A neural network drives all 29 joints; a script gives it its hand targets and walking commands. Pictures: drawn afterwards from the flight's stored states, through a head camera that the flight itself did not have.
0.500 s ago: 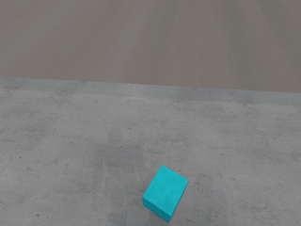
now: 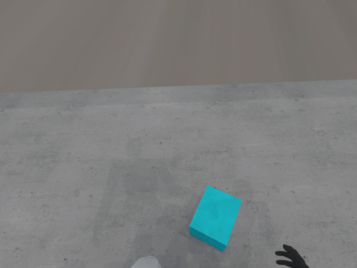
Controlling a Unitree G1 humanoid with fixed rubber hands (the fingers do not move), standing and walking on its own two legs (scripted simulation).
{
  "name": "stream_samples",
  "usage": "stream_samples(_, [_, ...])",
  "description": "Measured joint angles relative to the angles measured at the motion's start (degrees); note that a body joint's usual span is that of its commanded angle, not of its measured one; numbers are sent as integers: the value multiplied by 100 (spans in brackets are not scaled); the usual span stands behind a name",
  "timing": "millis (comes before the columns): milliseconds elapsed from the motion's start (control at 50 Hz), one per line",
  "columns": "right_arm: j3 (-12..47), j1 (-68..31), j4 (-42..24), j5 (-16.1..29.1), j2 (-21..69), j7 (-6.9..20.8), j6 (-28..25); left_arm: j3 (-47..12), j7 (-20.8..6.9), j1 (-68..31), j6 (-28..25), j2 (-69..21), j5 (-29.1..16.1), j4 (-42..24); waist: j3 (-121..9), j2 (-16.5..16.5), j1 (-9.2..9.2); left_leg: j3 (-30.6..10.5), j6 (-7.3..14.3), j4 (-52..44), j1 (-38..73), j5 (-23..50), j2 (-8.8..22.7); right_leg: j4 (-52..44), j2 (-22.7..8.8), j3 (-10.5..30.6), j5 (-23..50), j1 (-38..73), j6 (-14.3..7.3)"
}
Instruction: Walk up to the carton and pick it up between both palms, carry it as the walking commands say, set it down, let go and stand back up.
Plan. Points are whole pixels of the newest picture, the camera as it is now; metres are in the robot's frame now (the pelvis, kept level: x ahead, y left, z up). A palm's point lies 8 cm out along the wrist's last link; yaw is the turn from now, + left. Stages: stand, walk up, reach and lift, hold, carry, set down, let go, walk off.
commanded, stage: walk up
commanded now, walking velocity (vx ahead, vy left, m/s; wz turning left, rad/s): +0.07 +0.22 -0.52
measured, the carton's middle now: (215, 217) +0.42 -0.09 -0.69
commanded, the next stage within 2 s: none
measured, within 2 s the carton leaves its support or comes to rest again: neither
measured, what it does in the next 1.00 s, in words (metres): steps on the spot, turning right: left foot, then right foot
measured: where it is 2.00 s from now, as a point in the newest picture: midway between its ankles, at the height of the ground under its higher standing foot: outside the picture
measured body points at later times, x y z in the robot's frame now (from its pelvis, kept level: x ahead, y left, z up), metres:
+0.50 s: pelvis +0.03 +0.05 +0.01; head +0.07 +0.06 +0.45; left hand +0.27 +0.26 -0.11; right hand -0.08 -0.20 -0.12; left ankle +0.03 +0.20 -0.74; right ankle -0.01 -0.08 -0.66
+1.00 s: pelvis +0.01 -0.08 +0.01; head +0.02 -0.12 +0.46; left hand +0.13 +0.13 -0.12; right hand -0.03 -0.33 -0.16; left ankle +0.04 +0.07 -0.67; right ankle -0.01 -0.13 -0.74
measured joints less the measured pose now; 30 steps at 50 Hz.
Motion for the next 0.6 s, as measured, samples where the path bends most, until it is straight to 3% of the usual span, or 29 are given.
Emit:
stream_samples(40, [2,-45,-119,40,27,-25,-69,32,-6,-85,5,48,-25,-170,-35,-27,-29,-2,60,-948,507,320,65,346,39,137,-217,-172,76])
stream_samples(80, [9,-19,-43,-13,234,-70,-161,52,-14,-395,39,188,-22,-332,112,-300,-89,151,149,-728,530,264,-13,1444,149,209,-1255,-524,-198])
stream_samples(140, [77,275,52,-72,372,-106,-196,44,-78,-749,43,183,-126,-670,37,-200,-148,297,256,-743,765,168,270,3319,674,-556,-1783,-1089,-436])
stream_samples(220, [110,554,143,-78,413,-214,-253,28,-274,-1134,105,158,-144,-885,-114,-203,-335,633,402,-1181,1138,289,292,4199,899,-1165,-1294,-1359,-538])
stream_samples(300, [12,736,192,-105,365,-263,-374,-80,-339,-1546,201,-2,-180,-1042,-88,-80,-577,908,516,-1195,1292,185,229,3527,979,-1533,-1188,-1115,-516])
stream_samples(380, [-99,1043,308,-72,260,-304,-423,-116,-464,-2066,385,-62,-220,-1267,93,106,-855,992,527,-1124,1312,123,331,3202,1175,-1420,-1308,-1073,-572])
stream_samples(500, [-195,1637,609,-112,230,-297,-334,-121,-618,-2423,467,51,-256,-1430,189,33,-1008,1093,249,-1296,1407,231,680,3529,1094,-1000,-695,-1299,-598])
stream_samples(600, [-236,1716,603,-95,112,-198,-273,-278,-700,-2395,446,20,-271,-1445,146,18,-1092,1217,-88,-1286,1458,209,982,2272,733,-1224,-638,-825,-572])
